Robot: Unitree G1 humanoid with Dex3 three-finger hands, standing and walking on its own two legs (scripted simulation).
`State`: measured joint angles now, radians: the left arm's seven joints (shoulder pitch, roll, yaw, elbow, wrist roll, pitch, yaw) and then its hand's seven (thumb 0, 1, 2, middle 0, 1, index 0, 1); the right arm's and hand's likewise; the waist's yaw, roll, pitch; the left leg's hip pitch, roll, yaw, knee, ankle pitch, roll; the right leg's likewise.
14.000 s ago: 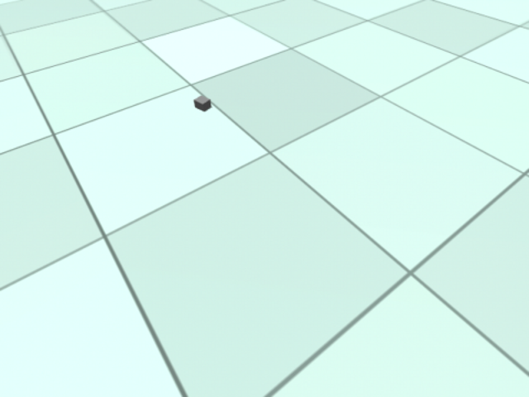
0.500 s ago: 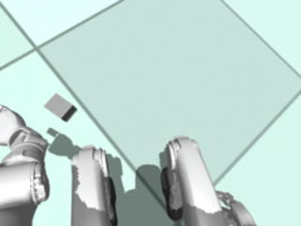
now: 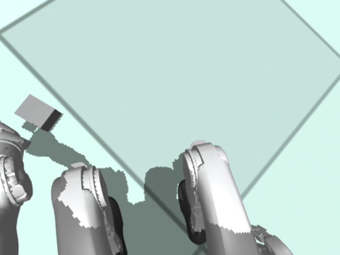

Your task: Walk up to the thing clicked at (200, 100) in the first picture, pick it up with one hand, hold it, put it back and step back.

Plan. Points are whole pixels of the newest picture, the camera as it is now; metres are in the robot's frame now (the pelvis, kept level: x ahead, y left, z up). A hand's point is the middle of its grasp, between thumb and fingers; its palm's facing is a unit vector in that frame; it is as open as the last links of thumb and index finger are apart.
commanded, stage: rise first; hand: left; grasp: from above
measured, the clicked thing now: (39, 113) +0.51 +0.32 -0.31
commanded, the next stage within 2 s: none
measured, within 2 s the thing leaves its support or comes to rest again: neither
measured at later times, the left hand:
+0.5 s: hand (11, 123) +0.45 +0.34 -0.20, palm faces -0.21 -0.38 -0.90, open 14.2 cm
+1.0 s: hand (13, 120) +0.46 +0.34 -0.21, palm faces -0.20 -0.37 -0.91, open 13.9 cm
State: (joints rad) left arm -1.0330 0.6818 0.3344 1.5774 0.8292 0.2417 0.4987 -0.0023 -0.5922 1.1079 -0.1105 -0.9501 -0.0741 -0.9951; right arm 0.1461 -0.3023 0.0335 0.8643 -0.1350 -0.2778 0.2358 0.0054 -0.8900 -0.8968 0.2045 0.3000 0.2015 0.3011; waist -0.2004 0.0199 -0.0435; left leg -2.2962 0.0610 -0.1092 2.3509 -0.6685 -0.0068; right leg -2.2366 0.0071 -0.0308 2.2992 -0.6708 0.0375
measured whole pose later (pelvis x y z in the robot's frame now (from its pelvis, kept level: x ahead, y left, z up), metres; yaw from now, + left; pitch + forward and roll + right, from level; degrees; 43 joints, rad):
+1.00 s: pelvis +0.00 +0.01 -0.03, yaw -5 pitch +32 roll -10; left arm -1.15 0.89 0.38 1.68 0.87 0.25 0.55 0.00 -0.51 0.98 -0.23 -0.84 -0.19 -0.89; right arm 0.15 -0.34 0.15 0.80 -0.17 -0.31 0.31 0.00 -0.91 -0.90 0.20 0.30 0.20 0.30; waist -0.29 -0.03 0.08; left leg -2.37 0.07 -0.19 2.48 -0.69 0.00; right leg -2.28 0.04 -0.09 2.37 -0.66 0.06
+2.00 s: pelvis +0.00 +0.01 -0.02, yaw -6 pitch +32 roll -11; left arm -1.22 0.95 0.34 1.66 0.83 0.34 0.53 0.00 -0.59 1.03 -0.12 -0.99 -0.10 -1.02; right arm 0.16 -0.34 0.20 0.77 -0.16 -0.34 0.31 0.00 -0.92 -0.91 0.20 0.30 0.20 0.30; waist -0.32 -0.05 0.10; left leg -2.35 0.07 -0.20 2.46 -0.69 0.00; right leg -2.25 0.04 -0.10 2.33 -0.65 0.06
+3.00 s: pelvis +0.00 +0.01 -0.02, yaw -5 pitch +32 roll -11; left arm -1.22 0.95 0.35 1.65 0.83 0.35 0.53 0.00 -0.59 1.05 -0.10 -1.01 -0.08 -1.05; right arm 0.18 -0.34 0.19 0.78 -0.16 -0.34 0.31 0.00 -0.92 -0.90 0.20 0.30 0.20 0.30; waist -0.33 -0.05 0.10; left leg -2.34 0.07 -0.20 2.44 -0.69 0.00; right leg -2.24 0.04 -0.10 2.32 -0.66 0.06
